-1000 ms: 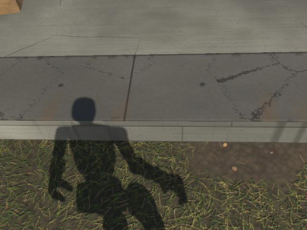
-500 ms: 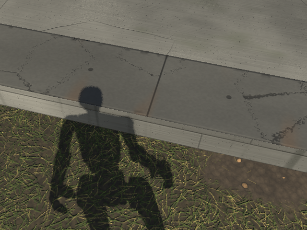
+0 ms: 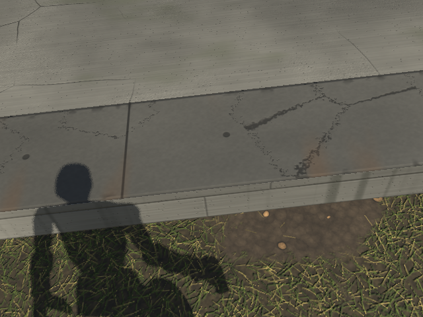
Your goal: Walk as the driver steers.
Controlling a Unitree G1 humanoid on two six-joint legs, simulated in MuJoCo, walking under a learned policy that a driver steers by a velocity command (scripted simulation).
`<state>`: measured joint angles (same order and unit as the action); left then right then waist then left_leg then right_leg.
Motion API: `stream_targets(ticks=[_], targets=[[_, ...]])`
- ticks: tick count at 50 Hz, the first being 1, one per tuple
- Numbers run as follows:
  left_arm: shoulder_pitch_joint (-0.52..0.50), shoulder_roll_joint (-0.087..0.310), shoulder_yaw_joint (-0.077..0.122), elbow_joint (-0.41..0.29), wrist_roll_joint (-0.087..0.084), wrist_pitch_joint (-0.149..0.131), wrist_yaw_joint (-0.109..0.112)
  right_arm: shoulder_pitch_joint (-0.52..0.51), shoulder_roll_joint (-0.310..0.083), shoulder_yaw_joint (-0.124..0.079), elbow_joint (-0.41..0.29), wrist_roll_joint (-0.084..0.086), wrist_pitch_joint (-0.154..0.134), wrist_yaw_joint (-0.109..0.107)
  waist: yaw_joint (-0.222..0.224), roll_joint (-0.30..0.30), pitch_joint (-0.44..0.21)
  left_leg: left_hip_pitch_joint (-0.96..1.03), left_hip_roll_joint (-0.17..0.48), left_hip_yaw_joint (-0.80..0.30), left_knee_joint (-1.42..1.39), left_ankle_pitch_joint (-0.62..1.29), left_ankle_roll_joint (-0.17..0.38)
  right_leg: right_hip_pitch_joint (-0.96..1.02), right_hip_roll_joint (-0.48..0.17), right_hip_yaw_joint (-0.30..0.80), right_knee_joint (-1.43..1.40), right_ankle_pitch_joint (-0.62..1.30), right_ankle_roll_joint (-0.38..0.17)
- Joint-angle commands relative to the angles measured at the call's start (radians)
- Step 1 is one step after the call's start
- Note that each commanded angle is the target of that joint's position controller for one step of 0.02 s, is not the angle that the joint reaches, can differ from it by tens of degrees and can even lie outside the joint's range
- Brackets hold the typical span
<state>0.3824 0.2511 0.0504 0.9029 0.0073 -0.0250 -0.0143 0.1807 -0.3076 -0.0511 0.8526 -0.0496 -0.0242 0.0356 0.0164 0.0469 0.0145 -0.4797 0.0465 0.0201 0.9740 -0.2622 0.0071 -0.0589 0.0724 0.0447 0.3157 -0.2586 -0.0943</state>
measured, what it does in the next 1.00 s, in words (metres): walks ahead, turning left: left foot, then right foot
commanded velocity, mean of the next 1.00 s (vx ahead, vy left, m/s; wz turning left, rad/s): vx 0.48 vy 0.00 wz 0.19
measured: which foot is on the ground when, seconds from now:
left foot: up 0.00-0.28, down 0.30-0.82, up 0.84-1.00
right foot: down 0.00-0.32, up 0.34-0.78, down 0.80-1.00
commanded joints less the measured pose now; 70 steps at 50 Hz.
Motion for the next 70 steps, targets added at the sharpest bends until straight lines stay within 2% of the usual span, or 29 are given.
stream_targets(ticks=[1,10,13,15,16,17,18,19,21,25,29,35,39,40,41,42,43,44,45,47,49,57,61,63,64,65,66,68,70], targets=[[0.048,0.161,0.036,-0.027,-0.01,-0.034,0.006,-0.081,-0.075,-0.011,-0.076,-0.003,-0.006,0.003,0.003,-0.113,0.057,-0.255,0.009,-0.004,0.018,0.083,-0.027,0.116,-0.224,0.256,-0.152,0.247,-0.128],[0.146,0.144,0.02,0.033,0.005,-0.046,0.028,-0.319,-0.027,0.025,-0.183,0.02,-0.02,0.014,0.07,-0.15,0.105,-0.166,-0.035,0.075,-0.353,0.231,0.008,0.117,-0.217,0.191,-0.15,0.578,-0.095],[0.082,0.167,0.021,0.033,0.013,-0.06,0.032,-0.169,-0.069,0.009,-0.146,0.028,-0.025,-0.005,-0.012,-0.166,0.034,0.079,-0.096,0.088,-0.424,0.176,0.082,0.141,-0.23,0.131,-0.036,0.939,-0.044],[0.052,0.187,0.028,0.034,0.026,-0.054,0.032,0.14,-0.107,-0.012,-0.046,0.036,-0.031,-0.03,-0.151,-0.148,-0.121,0.376,-0.121,0.081,-0.488,0.148,0.124,0.13,-0.2,0.072,0.322,1.054,-0.021],[0.07,0.148,0.016,0.022,0.027,-0.055,0.03,0.29,-0.158,-0.027,-0.017,0.018,-0.035,-0.045,-0.191,-0.065,-0.221,0.588,0.044,-0.11,-0.492,-0.03,0.166,-0.022,-0.159,0.042,0.596,0.773,-0.016],[0.176,0.053,0.0,0.011,0.0,-0.055,0.014,0.321,-0.258,-0.056,-0.002,0.0,-0.034,-0.041,-0.114,0.224,-0.292,0.794,0.299,-0.69,-0.604,-0.148,0.341,-0.382,0.051,-0.01,0.992,0.003,0.041],[0.11,0.13,0.008,0.009,0.031,-0.065,0.014,0.213,-0.181,-0.043,-0.003,0.036,-0.027,-0.022,-0.082,0.116,-0.213,0.715,0.281,-0.857,-0.74,-0.206,0.332,-0.505,0.02,0.066,1.058,-0.161,0.012],[0.022,0.141,0.009,-0.013,0.028,-0.072,0.009,0.102,-0.138,-0.036,-0.028,0.045,-0.03,-0.014,-0.045,0.041,-0.072,0.57,0.261,-0.682,-0.74,-0.177,0.323,-0.541,-0.046,0.069,1.033,-0.066,0.008],[-0.073,0.125,0.001,-0.039,0.033,-0.078,0.001,0.089,-0.071,-0.02,-0.01,0.036,-0.041,-0.012,-0.024,-0.055,0.012,0.403,0.176,-0.483,-0.754,0.086,0.291,-0.504,-0.105,0.046,0.932,-0.013,0.02],[-0.093,0.082,-0.016,-0.073,0.048,-0.039,-0.008,0.142,-0.082,-0.021,0.039,0.051,-0.063,-0.02,0.019,-0.008,0.008,0.29,0.104,-0.344,-0.782,0.295,0.282,-0.453,-0.139,0.006,0.773,-0.027,0.083],[-0.292,0.065,-0.031,-0.148,0.041,-0.033,-0.009,0.197,-0.097,-0.029,0.051,0.051,-0.055,-0.025,-0.029,-0.001,0.06,0.234,0.059,-0.298,-0.817,0.286,0.253,-0.493,-0.143,-0.044,0.524,0.11,0.14],[-0.449,0.072,-0.039,-0.216,0.019,-0.044,-0.006,0.27,-0.108,-0.042,0.054,0.037,-0.041,-0.033,-0.097,0.024,0.012,0.357,0.048,-0.319,-0.704,0.447,0.189,-0.44,-0.088,-0.045,0.29,0.222,0.144],[-0.249,0.138,-0.015,-0.17,0.024,-0.074,0.022,0.19,-0.133,-0.052,0.014,0.039,-0.047,-0.039,0.015,0.01,-0.078,0.343,0.014,-0.349,-0.45,0.602,0.123,-0.126,-0.053,-0.03,0.102,0.159,0.09],[-0.138,0.19,0.002,-0.153,0.042,-0.088,0.035,0.183,-0.102,-0.044,0.0,0.052,-0.057,-0.032,0.064,-0.049,-0.164,0.262,-0.04,-0.311,-0.27,0.491,0.099,0.057,-0.165,0.063,0.076,0.127,0.05],[-0.031,0.264,0.018,-0.16,0.065,-0.084,0.05,0.213,-0.008,-0.018,-0.04,0.08,-0.064,-0.034,0.088,-0.192,-0.288,0.074,-0.117,-0.197,-0.02,0.081,0.072,0.283,-0.432,0.331,0.057,0.075,-0.01],[-0.051,0.299,0.038,-0.141,0.052,-0.06,0.045,0.285,-0.02,-0.02,-0.06,0.075,-0.05,-0.039,0.023,-0.364,-0.338,-0.104,-0.174,-0.113,0.125,-0.284,0.073,0.314,-0.542,0.648,-0.027,0.019,-0.109],[-0.118,0.188,0.02,-0.165,0.047,-0.049,0.035,0.281,-0.075,-0.027,-0.017,0.044,-0.026,-0.046,-0.004,-0.184,-0.211,-0.146,-0.079,-0.123,0.211,-0.228,0.075,0.196,-0.5,0.562,-0.028,-0.138,-0.1],[-0.167,0.11,0.0,-0.176,0.038,-0.05,0.03,0.214,-0.072,-0.028,-0.018,0.029,-0.02,-0.034,0.001,-0.096,-0.109,-0.136,-0.053,-0.118,0.203,-0.146,0.066,0.076,-0.432,0.419,-0.059,-0.118,-0.075],[-0.195,0.081,-0.01,-0.178,0.039,-0.052,0.029,0.178,-0.049,-0.026,-0.03,0.027,-0.015,-0.025,-0.012,-0.098,-0.061,-0.117,-0.028,-0.107,0.178,-0.1,0.053,-0.003,-0.386,0.3,-0.089,0.009,-0.053],[-0.171,0.086,-0.01,-0.155,0.035,-0.069,0.029,0.149,-0.029,-0.022,-0.041,0.004,0.004,-0.01,-0.022,-0.136,-0.035,-0.1,-0.014,-0.08,0.185,-0.058,0.031,-0.059,-0.336,0.146,-0.1,0.248,-0.046],[-0.144,0.099,-0.001,-0.144,0.026,-0.085,0.022,0.123,-0.019,-0.019,-0.063,0.008,0.014,-0.001,-0.031,-0.136,-0.058,-0.119,-0.013,-0.067,0.195,-0.026,0.02,-0.046,-0.34,0.073,-0.093,0.422,-0.059],[-0.099,0.125,0.014,-0.117,0.023,-0.085,0.014,-0.096,0.033,0.017,-0.149,0.011,0.018,0.022,-0.005,-0.146,-0.021,-0.03,-0.014,0.0,-0.186,0.119,0.01,-0.096,-0.311,-0.138,-0.096,0.505,-0.048],[-0.058,0.142,0.017,-0.095,0.019,-0.075,0.01,-0.044,0.017,0.017,-0.132,0.007,0.015,-0.008,-0.014,-0.183,-0.078,0.154,-0.094,0.074,-0.292,0.037,0.065,-0.063,-0.327,-0.159,0.078,0.804,-0.048],[-0.074,0.147,0.015,-0.091,-0.014,-0.055,0.013,0.131,0.022,0.009,-0.069,-0.004,-0.013,-0.016,-0.111,-0.117,-0.151,0.394,-0.145,0.098,-0.539,0.167,0.098,-0.098,-0.274,-0.212,0.394,0.824,-0.022],[-0.091,0.107,0.001,-0.116,-0.013,-0.053,0.011,0.216,-0.031,-0.003,-0.046,-0.018,-0.025,-0.021,-0.149,-0.045,-0.185,0.579,-0.018,-0.062,-0.583,0.245,0.102,-0.29,-0.245,-0.212,0.606,0.446,0.021],[0.02,-0.042,-0.032,-0.137,0.006,-0.043,0.002,0.227,-0.158,-0.022,-0.056,-0.021,-0.031,-0.027,-0.036,0.198,-0.205,0.727,0.317,-0.439,-0.52,0.785,0.171,-0.555,-0.13,-0.183,0.932,-0.327,0.074],[0.038,0.043,-0.015,-0.106,0.004,-0.017,0.017,0.32,-0.213,-0.057,-0.043,0.019,-0.016,-0.035,-0.135,0.115,-0.292,0.69,0.378,-0.503,-0.607,0.549,0.322,-0.623,-0.09,-0.066,1.131,-0.274,0.069],[-0.092,0.055,-0.004,-0.127,0.023,-0.015,0.008,0.181,-0.083,-0.022,-0.048,0.023,-0.015,-0.033,-0.078,0.03,-0.03,0.442,0.258,-0.379,-0.705,0.009,0.268,-0.778,-0.126,-0.036,1.277,-0.168,0.059],[-0.091,0.033,-0.002,-0.127,0.02,0.001,0.001,0.167,-0.02,0.004,-0.028,0.022,-0.029,-0.036,-0.032,0.024,0.036,0.327,0.208,-0.286,-0.741,-0.07,0.203,-0.839,-0.123,0.001,1.397,-0.103,0.05]])
Velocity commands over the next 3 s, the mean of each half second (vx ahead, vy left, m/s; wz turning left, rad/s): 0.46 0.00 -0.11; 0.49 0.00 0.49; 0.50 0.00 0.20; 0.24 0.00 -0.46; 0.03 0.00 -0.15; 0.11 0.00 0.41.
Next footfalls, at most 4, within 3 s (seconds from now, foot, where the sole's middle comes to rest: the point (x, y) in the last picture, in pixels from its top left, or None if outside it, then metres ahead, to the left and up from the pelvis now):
0.30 left None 0.36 0.07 -0.78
0.80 right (276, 278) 0.63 -0.11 -0.78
1.28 left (202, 263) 0.69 0.14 -0.78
1.78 right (222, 157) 1.02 0.06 -0.62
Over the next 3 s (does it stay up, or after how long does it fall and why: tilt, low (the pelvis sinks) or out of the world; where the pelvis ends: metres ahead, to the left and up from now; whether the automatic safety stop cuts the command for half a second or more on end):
stays up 1.10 0.13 0.16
